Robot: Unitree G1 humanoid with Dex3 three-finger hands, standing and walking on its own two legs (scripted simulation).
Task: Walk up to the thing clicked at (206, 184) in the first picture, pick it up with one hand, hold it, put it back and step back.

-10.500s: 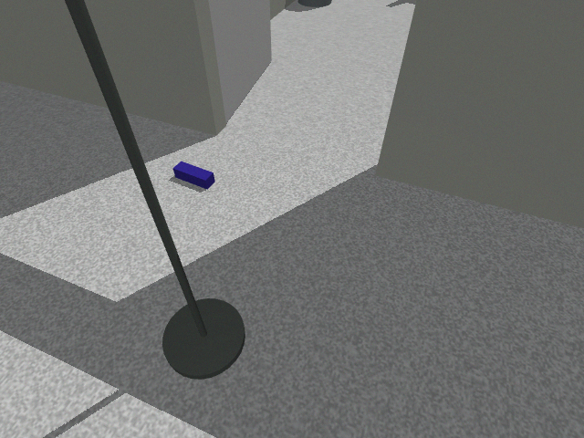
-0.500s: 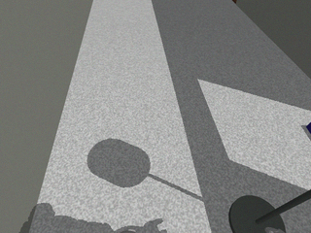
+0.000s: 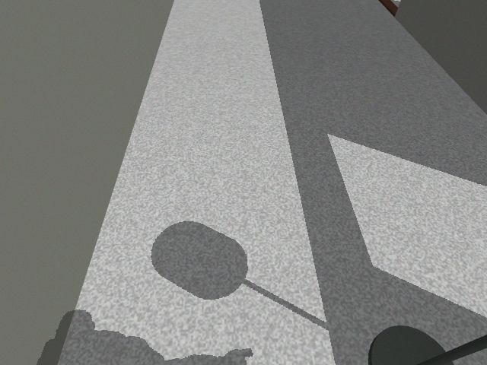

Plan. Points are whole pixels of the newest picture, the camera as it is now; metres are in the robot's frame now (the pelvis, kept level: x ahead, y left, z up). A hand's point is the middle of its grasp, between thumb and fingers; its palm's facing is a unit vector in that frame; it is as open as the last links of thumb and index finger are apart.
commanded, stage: walk up
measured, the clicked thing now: out of the picture +0.78 -1.32 -0.73
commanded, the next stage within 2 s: stand in 0.42 s
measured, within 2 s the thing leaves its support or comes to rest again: neither
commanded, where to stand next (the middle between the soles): +0.07 +0.00 m, yaw -1 degrees
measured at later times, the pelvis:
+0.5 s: pelvis +0.01 -0.02 +0.02, yaw +1 degrees
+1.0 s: pelvis +0.01 -0.03 +0.02, yaw +0 degrees
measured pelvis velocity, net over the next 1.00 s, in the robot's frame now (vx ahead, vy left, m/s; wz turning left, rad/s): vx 0.01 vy -0.03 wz -0.01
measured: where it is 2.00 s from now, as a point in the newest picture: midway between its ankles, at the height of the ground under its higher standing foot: outside the picture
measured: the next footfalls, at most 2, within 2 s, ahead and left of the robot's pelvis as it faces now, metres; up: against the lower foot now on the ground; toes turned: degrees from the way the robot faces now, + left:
none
